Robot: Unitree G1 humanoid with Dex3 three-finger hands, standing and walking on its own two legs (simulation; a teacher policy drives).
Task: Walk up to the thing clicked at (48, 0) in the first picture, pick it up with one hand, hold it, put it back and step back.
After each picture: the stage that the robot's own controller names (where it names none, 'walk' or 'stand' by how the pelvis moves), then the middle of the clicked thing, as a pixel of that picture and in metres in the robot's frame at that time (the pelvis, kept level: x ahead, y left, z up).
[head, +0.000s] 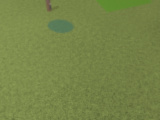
stand; (48, 2) +2.20 +0.41 -0.66
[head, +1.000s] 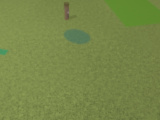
walk; (66, 11) +2.08 +0.17 -0.63
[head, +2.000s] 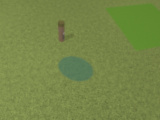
walk; (61, 31) +1.42 +0.14 -0.64
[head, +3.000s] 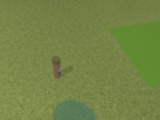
walk; (56, 67) +0.92 +0.17 -0.65
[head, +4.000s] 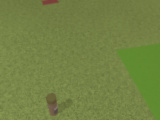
walk; (52, 105) +0.57 +0.19 -0.65
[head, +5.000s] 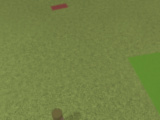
stand; out of the picture +0.46 +0.20 -0.65
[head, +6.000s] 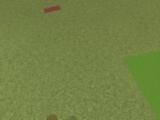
stand; out of the picture +0.43 +0.22 -0.66
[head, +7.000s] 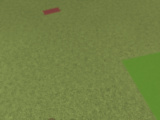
stand; out of the picture +0.41 +0.23 -0.66
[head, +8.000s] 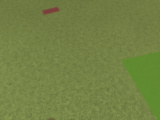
stand; out of the picture +0.41 +0.23 -0.66
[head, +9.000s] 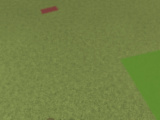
go down; out of the picture +0.41 +0.23 -0.66
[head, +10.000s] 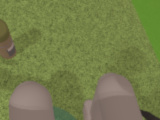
go down; (3, 42) +0.50 +0.25 -0.25
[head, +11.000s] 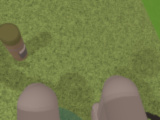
approach; (15, 45) +0.50 +0.24 -0.25
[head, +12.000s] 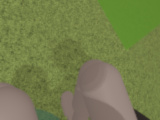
close in; out of the picture +0.48 +0.28 -0.17
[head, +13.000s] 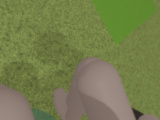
close; out of the picture +0.47 +0.29 -0.17
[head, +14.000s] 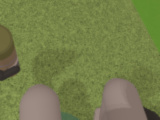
lift; (3, 57) +0.39 +0.25 -0.02
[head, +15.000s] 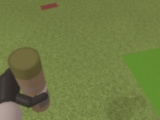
hold; (33, 85) +0.31 +0.16 +0.09
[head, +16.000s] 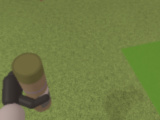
hold; (36, 87) +0.32 +0.16 +0.05
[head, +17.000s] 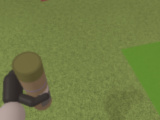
hold; (36, 86) +0.32 +0.16 +0.05
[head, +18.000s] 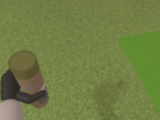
crouch; (32, 84) +0.34 +0.17 +0.01
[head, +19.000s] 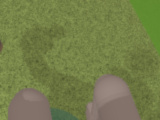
lower; out of the picture +0.49 +0.24 -0.03
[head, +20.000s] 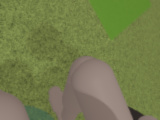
lower; out of the picture +0.47 +0.28 -0.17
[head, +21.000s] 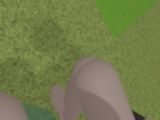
lower; out of the picture +0.47 +0.29 -0.17
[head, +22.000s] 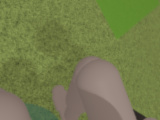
lower; out of the picture +0.46 +0.29 -0.17
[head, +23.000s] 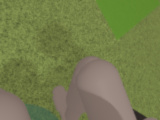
lower; out of the picture +0.46 +0.29 -0.16
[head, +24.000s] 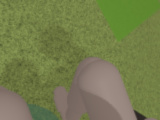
draw back; out of the picture +0.47 +0.28 -0.17
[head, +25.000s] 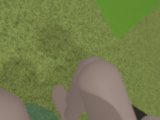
rise; out of the picture +0.46 +0.29 -0.17
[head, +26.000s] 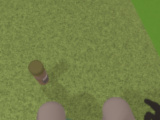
walk; (40, 74) +0.46 +0.21 -0.41
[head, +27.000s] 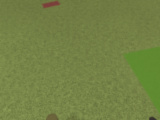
stand; out of the picture +0.42 +0.19 -0.59
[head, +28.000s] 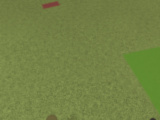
stand; out of the picture +0.41 +0.20 -0.60
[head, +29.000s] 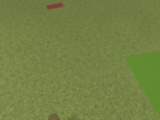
stand; out of the picture +0.42 +0.19 -0.62
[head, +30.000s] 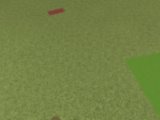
stand; out of the picture +0.43 +0.20 -0.66
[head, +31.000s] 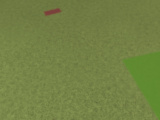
stand; out of the picture +0.41 +0.22 -0.66
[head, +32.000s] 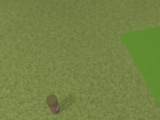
walk; (53, 105) +0.45 +0.18 -0.63
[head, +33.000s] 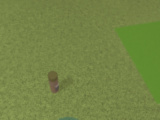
walk; (53, 82) +0.65 +0.18 -0.64
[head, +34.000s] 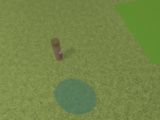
walk; (57, 50) +0.97 +0.26 -0.63
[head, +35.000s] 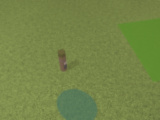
stand; (62, 61) +1.02 +0.18 -0.65
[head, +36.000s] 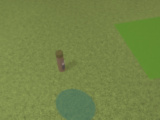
stand; (60, 61) +1.04 +0.20 -0.66
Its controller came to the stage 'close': yes
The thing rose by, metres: 0.68
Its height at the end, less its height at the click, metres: +0.00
